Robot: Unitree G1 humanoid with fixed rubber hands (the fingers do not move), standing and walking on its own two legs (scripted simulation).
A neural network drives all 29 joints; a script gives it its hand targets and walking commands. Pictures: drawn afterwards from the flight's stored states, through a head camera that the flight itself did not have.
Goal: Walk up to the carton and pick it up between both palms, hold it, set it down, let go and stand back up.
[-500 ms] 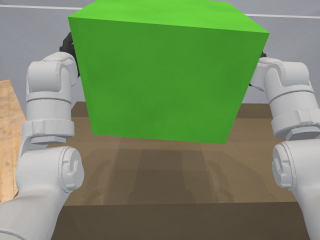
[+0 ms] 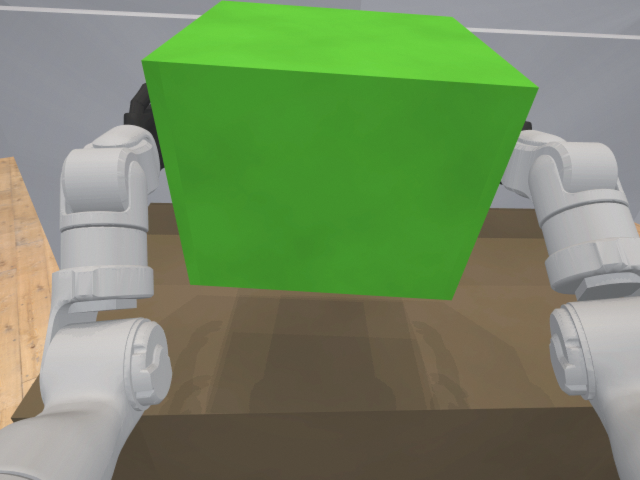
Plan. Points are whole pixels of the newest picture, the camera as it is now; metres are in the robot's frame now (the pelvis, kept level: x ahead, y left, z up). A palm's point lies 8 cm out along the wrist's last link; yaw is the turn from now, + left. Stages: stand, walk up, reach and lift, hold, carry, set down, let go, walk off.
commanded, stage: hold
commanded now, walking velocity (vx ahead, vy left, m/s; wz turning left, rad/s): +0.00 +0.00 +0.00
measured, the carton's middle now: (330, 141) +0.43 +0.00 +0.30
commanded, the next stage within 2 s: none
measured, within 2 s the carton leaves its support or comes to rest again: neither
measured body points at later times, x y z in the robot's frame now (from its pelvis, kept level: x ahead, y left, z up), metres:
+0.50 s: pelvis +0.00 +0.00 +0.00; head -0.10 +0.01 +0.44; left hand +0.37 +0.21 +0.33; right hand +0.38 -0.20 +0.33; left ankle +0.04 +0.14 -0.75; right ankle -0.01 -0.12 -0.75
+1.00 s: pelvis +0.00 +0.00 +0.00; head -0.10 +0.01 +0.44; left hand +0.37 +0.21 +0.32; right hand +0.38 -0.20 +0.32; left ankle +0.04 +0.14 -0.75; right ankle -0.01 -0.12 -0.75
